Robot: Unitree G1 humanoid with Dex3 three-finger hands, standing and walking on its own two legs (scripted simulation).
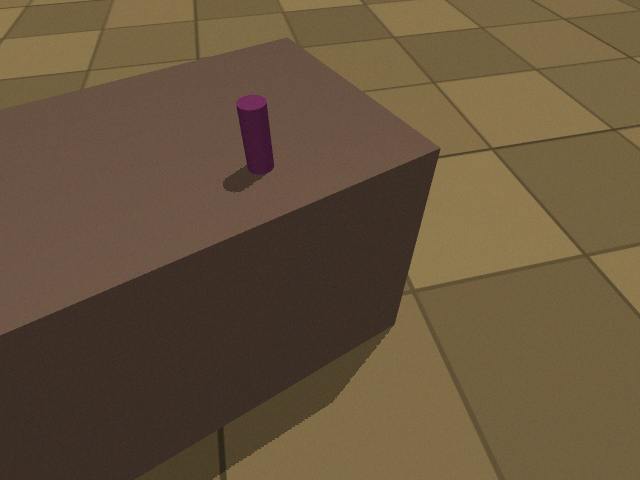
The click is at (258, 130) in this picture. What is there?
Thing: squat round
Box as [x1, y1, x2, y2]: [236, 95, 273, 174]
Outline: 246,95 239,98 236,102 247,165 248,169 253,173 265,173 271,170 273,167 266,101 263,97 259,95
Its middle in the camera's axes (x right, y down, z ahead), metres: -0.12 -0.19 +0.75
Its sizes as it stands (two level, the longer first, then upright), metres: 0.054 0.054 0.142
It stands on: a support 0.75 m high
